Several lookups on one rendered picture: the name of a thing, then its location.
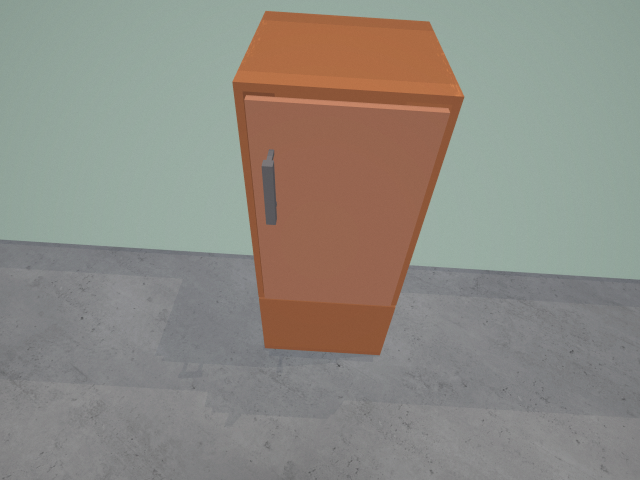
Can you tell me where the handle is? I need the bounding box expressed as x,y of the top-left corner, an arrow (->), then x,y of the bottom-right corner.
262,149 -> 277,225

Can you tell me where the cupboard door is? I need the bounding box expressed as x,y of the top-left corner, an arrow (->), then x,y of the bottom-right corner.
244,95 -> 450,306

